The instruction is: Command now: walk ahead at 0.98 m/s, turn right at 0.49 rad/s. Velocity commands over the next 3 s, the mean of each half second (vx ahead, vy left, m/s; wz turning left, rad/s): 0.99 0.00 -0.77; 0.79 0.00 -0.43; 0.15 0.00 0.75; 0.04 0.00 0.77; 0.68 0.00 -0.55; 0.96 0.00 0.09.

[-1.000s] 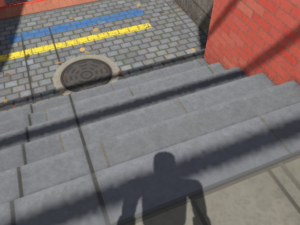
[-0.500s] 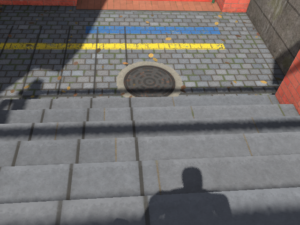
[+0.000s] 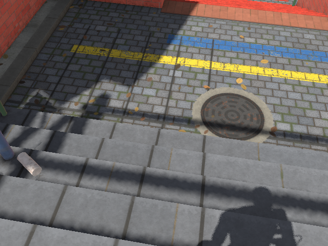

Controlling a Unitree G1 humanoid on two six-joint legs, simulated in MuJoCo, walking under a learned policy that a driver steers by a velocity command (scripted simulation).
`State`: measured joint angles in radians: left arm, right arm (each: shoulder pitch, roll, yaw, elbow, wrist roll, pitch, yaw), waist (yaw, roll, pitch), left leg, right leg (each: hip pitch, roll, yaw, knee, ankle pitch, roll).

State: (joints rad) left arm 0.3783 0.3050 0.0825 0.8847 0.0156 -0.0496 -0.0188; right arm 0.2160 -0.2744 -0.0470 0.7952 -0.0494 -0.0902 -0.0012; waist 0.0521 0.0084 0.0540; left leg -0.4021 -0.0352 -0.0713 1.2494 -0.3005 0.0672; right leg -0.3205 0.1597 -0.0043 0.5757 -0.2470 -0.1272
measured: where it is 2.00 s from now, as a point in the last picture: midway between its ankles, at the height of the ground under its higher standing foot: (210, 180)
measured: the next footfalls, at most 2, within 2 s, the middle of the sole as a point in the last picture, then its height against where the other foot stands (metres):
left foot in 0.34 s outside the picture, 0.16 m lower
right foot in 0.72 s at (195, 226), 0.17 m lower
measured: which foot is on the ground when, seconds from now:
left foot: up 0.00-0.32, down 0.34-0.72, up 0.74-1.00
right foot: down 0.00-0.34, up 0.36-0.70, down 0.72-1.00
